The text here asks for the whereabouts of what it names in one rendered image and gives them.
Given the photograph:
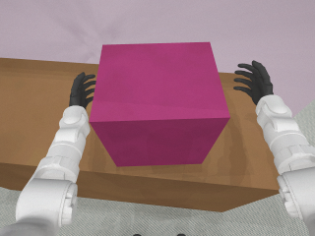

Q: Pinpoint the robot right upper arm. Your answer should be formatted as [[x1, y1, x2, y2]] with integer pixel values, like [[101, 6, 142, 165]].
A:
[[277, 166, 315, 236]]

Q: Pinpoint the left robot forearm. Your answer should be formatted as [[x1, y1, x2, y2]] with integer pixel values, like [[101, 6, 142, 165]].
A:
[[16, 105, 91, 220]]

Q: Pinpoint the robot left upper arm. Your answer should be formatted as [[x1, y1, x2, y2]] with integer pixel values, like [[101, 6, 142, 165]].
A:
[[0, 178, 78, 236]]

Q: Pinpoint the carton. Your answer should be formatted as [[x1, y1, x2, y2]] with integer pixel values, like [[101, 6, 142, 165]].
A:
[[89, 41, 230, 167]]

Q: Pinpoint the pedestal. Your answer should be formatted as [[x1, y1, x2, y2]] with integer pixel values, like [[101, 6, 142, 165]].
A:
[[0, 57, 280, 212]]

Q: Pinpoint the right robot forearm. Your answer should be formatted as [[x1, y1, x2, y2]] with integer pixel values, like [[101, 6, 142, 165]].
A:
[[255, 94, 315, 175]]

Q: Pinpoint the right robot hand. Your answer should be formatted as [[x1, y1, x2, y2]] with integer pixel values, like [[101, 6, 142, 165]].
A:
[[233, 60, 274, 105]]

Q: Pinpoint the left robot hand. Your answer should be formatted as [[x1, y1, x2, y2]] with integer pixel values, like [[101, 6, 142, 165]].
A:
[[69, 72, 96, 110]]

